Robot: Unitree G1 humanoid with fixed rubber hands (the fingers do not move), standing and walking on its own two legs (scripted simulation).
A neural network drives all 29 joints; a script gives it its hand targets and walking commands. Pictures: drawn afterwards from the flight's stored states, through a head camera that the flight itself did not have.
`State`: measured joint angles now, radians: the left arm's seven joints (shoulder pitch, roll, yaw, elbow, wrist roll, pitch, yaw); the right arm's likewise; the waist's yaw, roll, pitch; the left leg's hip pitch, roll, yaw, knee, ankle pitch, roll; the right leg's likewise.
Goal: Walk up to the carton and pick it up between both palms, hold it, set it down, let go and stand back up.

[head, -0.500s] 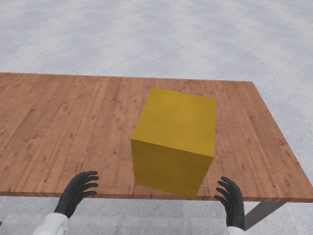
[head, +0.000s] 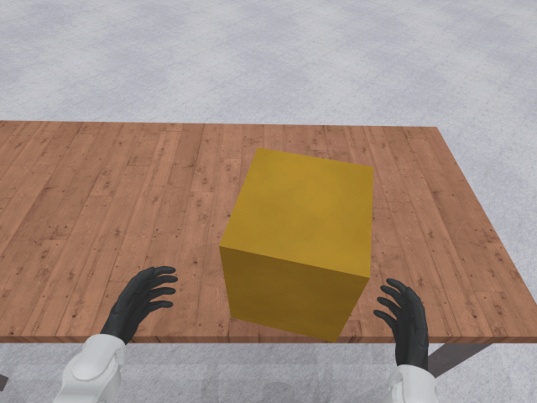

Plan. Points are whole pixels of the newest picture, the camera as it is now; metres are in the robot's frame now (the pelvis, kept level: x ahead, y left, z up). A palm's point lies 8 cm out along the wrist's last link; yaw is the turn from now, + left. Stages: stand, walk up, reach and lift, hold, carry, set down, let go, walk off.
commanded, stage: reach and lift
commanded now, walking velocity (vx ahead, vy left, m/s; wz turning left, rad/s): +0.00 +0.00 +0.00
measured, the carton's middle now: (297, 247) +0.38 -0.01 -0.03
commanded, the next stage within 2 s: none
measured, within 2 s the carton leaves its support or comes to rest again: neither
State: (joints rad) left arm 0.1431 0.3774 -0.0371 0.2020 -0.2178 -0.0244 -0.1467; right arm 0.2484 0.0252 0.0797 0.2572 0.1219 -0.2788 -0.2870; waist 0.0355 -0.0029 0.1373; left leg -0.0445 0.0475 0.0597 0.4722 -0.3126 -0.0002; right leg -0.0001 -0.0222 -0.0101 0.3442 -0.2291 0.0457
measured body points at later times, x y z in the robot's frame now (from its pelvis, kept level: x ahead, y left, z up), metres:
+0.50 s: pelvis -0.02 +0.00 +0.00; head -0.01 +0.02 +0.45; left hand +0.32 +0.22 +0.06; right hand +0.29 -0.17 +0.06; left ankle -0.03 +0.10 -0.74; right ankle -0.02 -0.15 -0.74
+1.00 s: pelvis -0.01 +0.00 +0.00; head +0.02 +0.02 +0.45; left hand +0.40 +0.19 +0.10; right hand +0.34 -0.18 +0.10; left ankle -0.03 +0.10 -0.74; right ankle -0.02 -0.15 -0.74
